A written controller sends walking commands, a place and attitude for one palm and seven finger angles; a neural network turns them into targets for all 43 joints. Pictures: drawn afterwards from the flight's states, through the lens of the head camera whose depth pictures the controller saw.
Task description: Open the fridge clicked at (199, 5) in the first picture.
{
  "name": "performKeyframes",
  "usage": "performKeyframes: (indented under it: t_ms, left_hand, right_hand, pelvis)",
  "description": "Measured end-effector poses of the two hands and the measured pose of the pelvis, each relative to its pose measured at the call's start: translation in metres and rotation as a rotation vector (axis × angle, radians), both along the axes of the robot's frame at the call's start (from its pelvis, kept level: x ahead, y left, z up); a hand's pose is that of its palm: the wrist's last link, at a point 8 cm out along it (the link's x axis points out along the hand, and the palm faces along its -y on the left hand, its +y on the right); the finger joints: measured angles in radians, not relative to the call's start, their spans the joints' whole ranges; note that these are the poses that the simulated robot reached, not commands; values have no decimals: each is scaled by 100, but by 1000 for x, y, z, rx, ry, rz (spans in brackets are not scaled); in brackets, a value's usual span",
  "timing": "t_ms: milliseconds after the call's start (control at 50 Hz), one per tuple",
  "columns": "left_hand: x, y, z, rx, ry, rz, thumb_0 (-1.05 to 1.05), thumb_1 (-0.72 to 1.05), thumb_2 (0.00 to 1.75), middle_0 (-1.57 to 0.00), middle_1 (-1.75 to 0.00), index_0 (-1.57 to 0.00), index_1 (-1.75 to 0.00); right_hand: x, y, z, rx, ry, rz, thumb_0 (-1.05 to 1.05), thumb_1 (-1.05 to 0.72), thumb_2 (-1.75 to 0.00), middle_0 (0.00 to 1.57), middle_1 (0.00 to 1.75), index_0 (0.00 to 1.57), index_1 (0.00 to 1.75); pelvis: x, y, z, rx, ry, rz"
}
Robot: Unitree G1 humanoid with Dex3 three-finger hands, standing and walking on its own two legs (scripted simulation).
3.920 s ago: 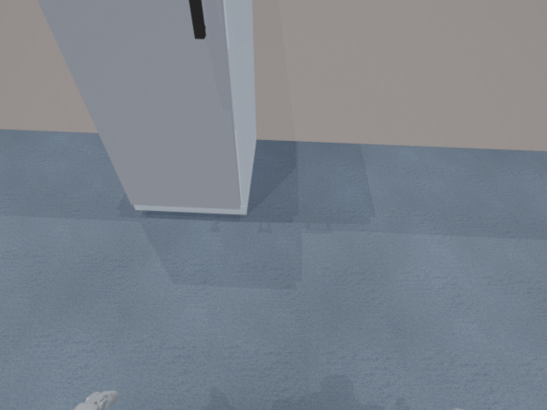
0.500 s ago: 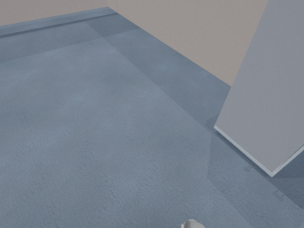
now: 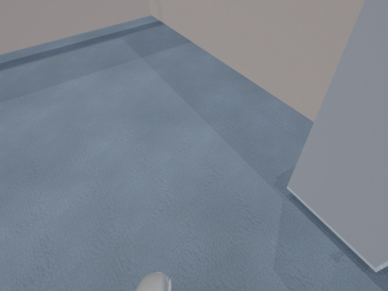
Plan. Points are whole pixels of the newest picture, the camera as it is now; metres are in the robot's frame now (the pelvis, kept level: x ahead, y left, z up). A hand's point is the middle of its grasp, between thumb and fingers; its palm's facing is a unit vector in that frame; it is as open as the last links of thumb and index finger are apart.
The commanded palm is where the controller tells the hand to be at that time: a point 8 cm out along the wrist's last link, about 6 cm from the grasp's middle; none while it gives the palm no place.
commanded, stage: walk to a spot facing it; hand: right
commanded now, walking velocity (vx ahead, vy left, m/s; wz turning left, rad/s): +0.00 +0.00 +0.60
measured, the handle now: out of the picture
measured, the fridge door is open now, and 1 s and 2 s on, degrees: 0 0 0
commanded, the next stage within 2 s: turn to face it in 0.08 s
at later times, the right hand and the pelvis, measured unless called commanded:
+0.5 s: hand (246, 248) +0.27 -0.11 -0.17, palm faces +0.00 +0.99 -0.14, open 7.3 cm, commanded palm none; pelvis +0.14 +0.03 -0.01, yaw +1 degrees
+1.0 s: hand out of the picture +0.16 -0.25 -0.17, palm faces +0.31 +0.91 -0.27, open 7.4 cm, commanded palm none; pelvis +0.14 -0.02 +0.00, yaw -15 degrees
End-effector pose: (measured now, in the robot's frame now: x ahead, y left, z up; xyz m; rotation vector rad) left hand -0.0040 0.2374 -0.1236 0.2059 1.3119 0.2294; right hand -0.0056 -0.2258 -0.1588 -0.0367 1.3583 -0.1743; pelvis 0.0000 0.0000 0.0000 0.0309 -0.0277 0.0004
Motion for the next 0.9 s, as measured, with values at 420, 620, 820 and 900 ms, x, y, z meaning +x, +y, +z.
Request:
performKeyframes:
  t_ms: [420,620,820,900]
  left_hand:
    - [19,-33,-39,-201,288,225,1,91,90,-20,-29,-20,-30]
    - [168,10,-29,-90,17,8,1,92,90,-20,-29,-20,-30]
    - [249,-11,-9,23,-109,-206,0,92,90,-20,-29,-20,-30]
    - [255,-22,-3,12,-79,-258,0,91,90,-20,-29,-20,-30]
  right_hand:
    - [268,68,8,-27,-272,238,1,-91,-90,20,30,20,30]
    - [254,27,17,-66,-270,80,-2,-93,-90,21,30,20,30]
    - [186,-55,-12,-99,-129,-97,0,-91,-90,20,30,20,30]
    - [162,-69,5,-124,-92,-144,1,-91,-90,20,30,20,30]
  pelvis:
    - [131,34,-21,-19,9,54]
    - [143,18,-13,-9,18,-56]
    - [144,-18,-24,8,27,-169]
    - [143,-22,-11,10,44,-211]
